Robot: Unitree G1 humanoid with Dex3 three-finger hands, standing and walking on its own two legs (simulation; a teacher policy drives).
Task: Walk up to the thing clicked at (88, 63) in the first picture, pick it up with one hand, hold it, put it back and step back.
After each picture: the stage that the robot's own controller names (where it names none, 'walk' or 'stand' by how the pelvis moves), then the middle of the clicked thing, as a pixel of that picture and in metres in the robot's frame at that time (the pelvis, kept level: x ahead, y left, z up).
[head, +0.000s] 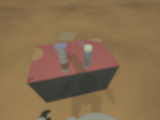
stand; (87, 57) +0.61 +0.06 -0.04
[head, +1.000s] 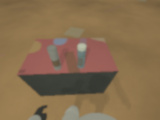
walk; (81, 57) +0.54 +0.13 -0.01
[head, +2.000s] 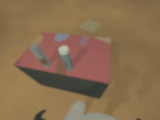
walk; (67, 59) +0.45 +0.25 -0.01
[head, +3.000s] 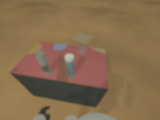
stand; (70, 66) +0.46 +0.19 -0.03
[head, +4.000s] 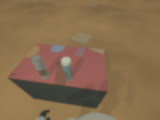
stand; (67, 70) +0.43 +0.21 -0.04
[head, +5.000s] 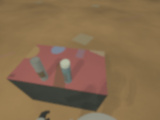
stand; (66, 72) +0.41 +0.21 -0.05
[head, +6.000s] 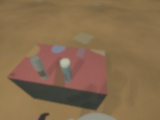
stand; (66, 71) +0.41 +0.21 -0.05
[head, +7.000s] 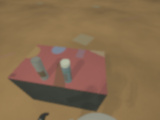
stand; (66, 72) +0.41 +0.21 -0.05
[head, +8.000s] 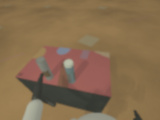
rise first; (70, 72) +0.41 +0.21 -0.04
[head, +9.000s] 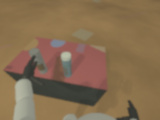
go down; (67, 66) +0.45 +0.19 -0.02
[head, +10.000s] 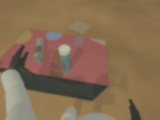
go down; (65, 60) +0.44 +0.19 +0.02
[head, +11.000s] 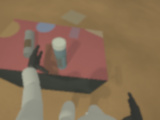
close in; (60, 56) +0.44 +0.19 +0.05
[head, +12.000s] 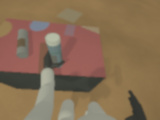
close; (56, 53) +0.45 +0.20 +0.07
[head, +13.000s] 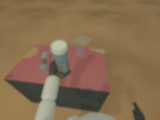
lift; (62, 62) +0.33 +0.18 +0.19
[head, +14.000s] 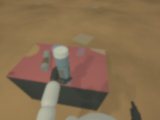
hold; (63, 68) +0.31 +0.18 +0.15
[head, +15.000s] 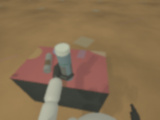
hold; (65, 64) +0.32 +0.17 +0.18
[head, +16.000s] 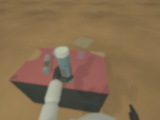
hold; (65, 67) +0.33 +0.17 +0.15
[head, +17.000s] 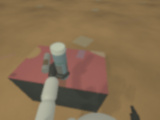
crouch; (61, 63) +0.33 +0.20 +0.17
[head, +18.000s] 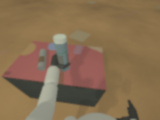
crouch; (62, 54) +0.42 +0.19 +0.15
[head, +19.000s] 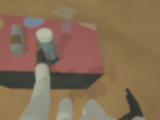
lower; (49, 50) +0.47 +0.22 +0.08
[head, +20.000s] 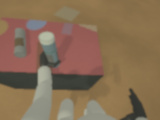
lower; (51, 52) +0.46 +0.21 +0.07
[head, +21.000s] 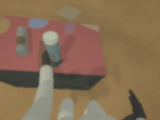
lower; (54, 52) +0.45 +0.20 +0.07
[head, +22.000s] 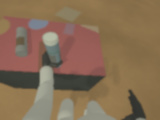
lower; (54, 53) +0.45 +0.20 +0.07
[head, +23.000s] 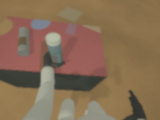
open; (56, 53) +0.45 +0.20 +0.07
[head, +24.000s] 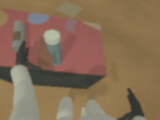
rise; (55, 51) +0.45 +0.20 +0.07
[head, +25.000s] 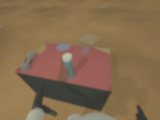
sink last; (69, 67) +0.44 +0.22 +0.01
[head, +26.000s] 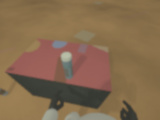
stand; (67, 67) +0.42 +0.20 +0.02
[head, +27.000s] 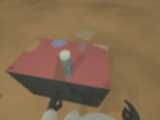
stand; (67, 65) +0.43 +0.21 +0.02
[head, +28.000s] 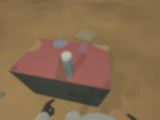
stand; (68, 66) +0.43 +0.20 +0.00
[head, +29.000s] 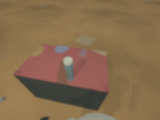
stand; (69, 70) +0.44 +0.20 -0.04
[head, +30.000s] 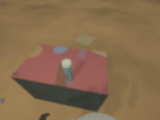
stand; (68, 72) +0.41 +0.20 -0.04
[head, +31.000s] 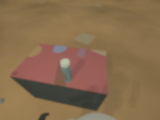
stand; (66, 71) +0.41 +0.21 -0.05
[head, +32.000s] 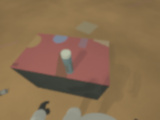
walk; (68, 63) +0.44 +0.21 -0.03
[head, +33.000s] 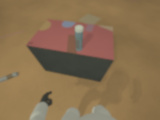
walk; (79, 39) +0.69 +0.16 -0.01
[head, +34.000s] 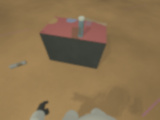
stand; (81, 27) +1.04 +0.18 -0.03
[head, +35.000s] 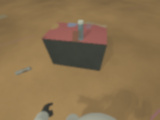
stand; (80, 30) +1.04 +0.18 -0.02
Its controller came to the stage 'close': yes
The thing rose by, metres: 0.21
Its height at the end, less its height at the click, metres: +0.00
